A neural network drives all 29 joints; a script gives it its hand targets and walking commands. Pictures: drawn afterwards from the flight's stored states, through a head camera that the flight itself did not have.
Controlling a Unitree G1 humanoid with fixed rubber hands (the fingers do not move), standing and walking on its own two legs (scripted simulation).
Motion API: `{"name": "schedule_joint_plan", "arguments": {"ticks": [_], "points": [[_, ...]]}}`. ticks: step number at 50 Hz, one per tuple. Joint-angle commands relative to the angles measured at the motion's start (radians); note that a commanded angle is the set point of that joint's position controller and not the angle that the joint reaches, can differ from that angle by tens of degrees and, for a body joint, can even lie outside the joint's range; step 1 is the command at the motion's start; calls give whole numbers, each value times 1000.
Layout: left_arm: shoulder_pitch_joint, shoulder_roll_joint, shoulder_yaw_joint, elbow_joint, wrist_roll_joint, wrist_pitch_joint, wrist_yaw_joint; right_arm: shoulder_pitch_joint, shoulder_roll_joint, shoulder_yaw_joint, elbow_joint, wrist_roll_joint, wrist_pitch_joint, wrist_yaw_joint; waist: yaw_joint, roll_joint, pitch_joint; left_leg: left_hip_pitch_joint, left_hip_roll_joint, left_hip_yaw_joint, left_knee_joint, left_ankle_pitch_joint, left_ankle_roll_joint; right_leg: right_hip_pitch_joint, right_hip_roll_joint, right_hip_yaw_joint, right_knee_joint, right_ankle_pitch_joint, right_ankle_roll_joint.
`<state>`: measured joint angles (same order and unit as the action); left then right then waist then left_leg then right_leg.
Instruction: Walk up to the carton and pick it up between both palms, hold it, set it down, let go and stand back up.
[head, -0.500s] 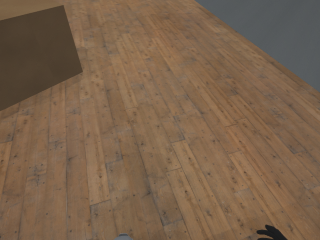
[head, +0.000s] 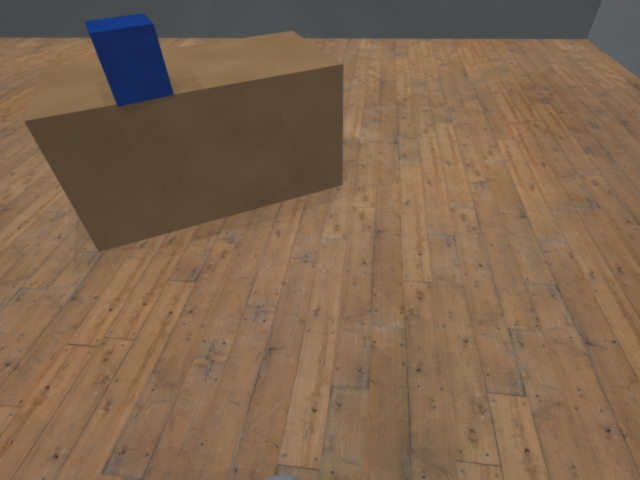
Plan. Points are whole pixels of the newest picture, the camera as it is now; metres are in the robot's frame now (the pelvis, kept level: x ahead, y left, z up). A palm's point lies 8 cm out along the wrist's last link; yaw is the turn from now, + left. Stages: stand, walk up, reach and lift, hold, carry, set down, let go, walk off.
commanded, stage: walk up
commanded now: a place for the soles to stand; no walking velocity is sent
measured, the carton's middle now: (130, 59) +1.56 +0.81 +0.03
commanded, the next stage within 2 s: none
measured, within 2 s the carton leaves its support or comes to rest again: neither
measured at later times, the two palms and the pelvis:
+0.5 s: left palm (119, 398) +0.30 +0.35 -0.10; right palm (435, 366) +0.36 -0.15 -0.10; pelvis +0.24 +0.09 -0.01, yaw +18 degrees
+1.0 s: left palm (84, 411) +0.29 +0.42 -0.13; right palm (291, 207) +0.75 +0.13 -0.07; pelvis +0.46 +0.21 -0.01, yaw +36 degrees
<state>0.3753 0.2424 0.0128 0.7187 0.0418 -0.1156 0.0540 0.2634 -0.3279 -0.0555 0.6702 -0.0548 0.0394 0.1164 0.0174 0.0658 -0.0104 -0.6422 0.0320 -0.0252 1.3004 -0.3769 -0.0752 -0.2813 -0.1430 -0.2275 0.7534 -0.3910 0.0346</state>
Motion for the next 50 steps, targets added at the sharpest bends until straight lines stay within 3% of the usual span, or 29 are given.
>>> {"name": "schedule_joint_plan", "arguments": {"ticks": [1, 5, 8, 9, 10, 11, 12, 13, 14, 16, 19, 22, 25, 26, 28, 29, 30, 31, 32, 33, 35, 38, 40, 42, 45, 47, 48, 49, 50], "points": [[-62, 179, 45, -48, 10, -44, -3, -118, -47, -11, -101, 20, -28, 12, 6, -249, 192, -231, 111, -70, -98, 79, -7, 59, -320, 343, -629, -364, -208], [-19, 201, 48, -21, 35, -29, -10, -206, 3, 7, -89, 23, -54, 17, 36, -251, 183, -29, 95, 56, -408, 150, 46, 100, -258, -2, -574, -40, -184], [3, 235, 56, -27, 37, 16, -10, -196, 17, 6, -71, 5, -71, 11, 26, -255, 157, 161, 24, 169, -543, 139, 99, 113, -243, -101, -492, 81, -188], [5, 244, 57, -31, 37, 35, -12, -154, 8, -1, -62, 0, -75, 1, 1, -244, 140, 233, -8, 191, -586, 120, 113, 116, -242, -123, -405, 149, -187], [-4, 242, 53, -36, 37, 54, -20, -43, -18, -24, -41, -2, -82, -18, -68, -181, 78, 400, -58, 212, -653, 148, 135, 82, -214, -169, -207, 282, -174], [48, 193, 38, -45, 45, 69, -31, 131, -79, -66, 8, -5, -82, -45, -137, -41, -59, 631, -128, 197, -661, 117, 158, 22, -140, -200, 122, 371, -136], [63, 133, 10, -105, 32, 76, -53, 248, -172, -106, -5, -5, -77, -76, -188, 135, -154, 859, 65, -206, -690, -90, 226, -290, -83, -122, 473, -4, -68], [-28, 137, 8, -219, 0, 70, -78, 260, -263, -120, -47, 55, -72, -100, -208, 169, -241, 855, 245, -724, -933, -269, 306, -455, 43, 121, 621, -220, -32], [-101, 159, 9, -256, -21, 61, -94, 239, -243, -103, -48, 86, -57, -122, -214, 21, -223, 833, 307, -801, -1030, -342, 321, -494, 14, 276, 648, -144, -36], [-82, 133, 4, -240, -21, 36, -92, 115, -186, -76, -59, 65, -49, -144, -132, 60, -37, 635, 293, -660, -1000, -320, 340, -548, -28, 256, 627, -99, -45], [22, 136, 15, -185, 2, 44, -90, 36, -95, -35, -55, 36, -96, -131, -47, 80, -23, 365, 257, -519, -973, -200, 341, -366, -38, 260, 466, -175, -37], [-21, 109, 19, -193, -4, 61, -86, 36, -93, -35, -30, 24, -112, -118, -39, 107, 27, 257, 238, -475, -963, -250, 349, -362, -22, 239, 331, -133, -29], [-32, 91, 28, -188, -9, 50, -92, 15, -82, -36, -15, 23, -103, -110, -22, 114, 67, 116, 183, -386, -940, -372, 304, -238, 14, 210, 210, 52, -48], [-20, 83, 31, -186, -10, 45, -94, 0, -84, -36, -14, 24, -99, -108, -7, 101, 79, 43, 160, -348, -916, -417, 291, -147, 36, 191, 165, 87, -57], [92, 82, 45, -164, -7, 33, -90, -33, -66, -27, -17, 22, -84, -98, 60, 29, 69, -147, 72, -222, -768, -523, 240, 157, 109, 112, 54, 110, -76], [190, 117, 65, -153, -5, 26, -79, -16, -14, -11, -27, 13, -76, -92, 110, -84, 43, -237, 0, -159, -564, -519, 193, 291, 88, 181, -3, -41, -89], [227, 207, 80, -170, -3, 18, -61, 7, 63, 24, -65, 27, -80, -81, 130, -320, 38, -313, -116, -20, -131, -323, 107, 270, -195, 698, -356, -528, -144], [219, 258, 89, -172, -12, 27, -44, 43, 6, 10, -103, 16, -83, -76, 83, -281, 27, -344, -113, -48, 83, -344, 80, 247, -390, 1160, -642, -868, -215], [133, 243, 82, -162, -27, 32, -28, 16, -33, 0, -114, 4, -78, -74, 49, -180, 118, -383, -31, -73, 153, -258, 67, 204, -422, 1151, -659, -891, -261], [89, 222, 72, -144, -30, 25, -21, -10, -32, 0, -117, 1, -76, -71, 46, -175, 167, -408, 13, -71, 148, -196, 55, 171, -410, 1035, -621, -795, -285], [47, 167, 48, -103, -19, 0, -19, -18, -32, -9, -115, -1, -78, -71, 36, -185, 180, -354, 52, -87, 63, -155, 34, 112, -368, 795, -587, -557, -279], [-2, 145, 38, -35, -6, -17, -22, 11, 15, -8, -105, 15, -82, -59, 3, -234, 174, -216, 71, -72, -98, -47, 29, 51, -321, 487, -567, -203, -259], [-31, 146, 38, -11, 5, -16, -27, -13, 41, -5, -104, 20, -86, -53, -9, -249, 165, -114, 73, -27, -253, 40, 49, 35, -277, 286, -542, -4, -236], [-58, 154, 40, -7, 14, -4, -35, -37, 68, -3, -100, 23, -95, -46, -19, -260, 142, 83, 33, 52, -425, 149, 83, -30, -201, 97, -478, 112, -200], [-18, 182, 46, -3, 13, 35, -35, -30, 77, -10, -95, 6, -98, -49, -20, -227, 123, 257, -23, 136, -550, 206, 115, -8, -205, 26, -395, 98, -194], [22, 168, 32, -6, 17, 69, -43, 112, 31, -43, -73, -4, -104, -72, -92, -114, 47, 511, -89, 157, -634, 200, 137, -44, -156, -31, -117, 235, -157], [65, 125, 13, -14, 23, 83, -52, 225, -18, -74, -61, -2, -104, -91, -146, 2, -46, 664, -74, 79, -626, 134, 151, -113, -93, -57, 170, 236, -126], [99, 66, -14, -68, 11, 91, -69, 281, -112, -96, -92, -10, -105, -114, -153, 175, -151, 765, 220, -441, -737, -143, 206, -315, -11, 7, 525, -163, -66], [18, 135, 10, -149, -19, 99, -86, 293, -169, -101, -146, 33, -100, -143, -188, 41, -186, 729, 368, -892, -1010, -300, 265, -406, 75, 221, 604, -180, -38]]}}
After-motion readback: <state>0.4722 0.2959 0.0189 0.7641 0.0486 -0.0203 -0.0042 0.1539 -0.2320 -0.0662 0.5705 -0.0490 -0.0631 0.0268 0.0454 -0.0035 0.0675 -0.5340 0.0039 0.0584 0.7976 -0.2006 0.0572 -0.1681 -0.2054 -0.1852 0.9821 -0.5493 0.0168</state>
